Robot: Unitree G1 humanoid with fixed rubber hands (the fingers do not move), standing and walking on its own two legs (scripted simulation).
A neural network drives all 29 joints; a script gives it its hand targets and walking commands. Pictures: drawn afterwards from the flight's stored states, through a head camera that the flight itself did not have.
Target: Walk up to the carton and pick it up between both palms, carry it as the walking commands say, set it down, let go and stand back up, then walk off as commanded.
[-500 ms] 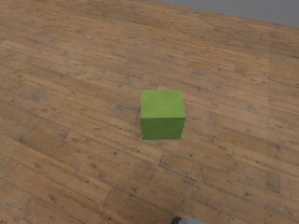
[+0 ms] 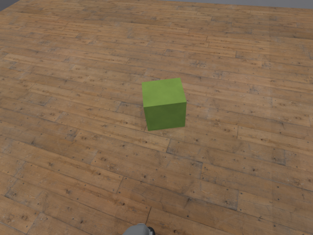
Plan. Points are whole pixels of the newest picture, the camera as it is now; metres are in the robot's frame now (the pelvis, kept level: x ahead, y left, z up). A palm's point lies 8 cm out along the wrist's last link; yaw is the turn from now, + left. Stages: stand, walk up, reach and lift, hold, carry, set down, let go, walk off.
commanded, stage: walk off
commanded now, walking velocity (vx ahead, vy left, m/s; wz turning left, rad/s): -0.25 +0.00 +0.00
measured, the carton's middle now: (163, 104) +1.05 +0.03 -0.63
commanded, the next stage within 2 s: stand in 1.78 s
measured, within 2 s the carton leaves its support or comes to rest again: neither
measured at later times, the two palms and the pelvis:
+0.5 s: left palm out of the picture -0.12 +0.29 -0.14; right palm out of the picture -0.11 -0.24 -0.12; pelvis -0.16 +0.02 +0.00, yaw +2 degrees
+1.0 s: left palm out of the picture -0.27 +0.25 -0.11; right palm out of the picture -0.28 -0.29 -0.14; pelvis -0.32 -0.02 +0.01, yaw +0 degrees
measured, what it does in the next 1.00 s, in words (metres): walks backwards: left foot, then right foot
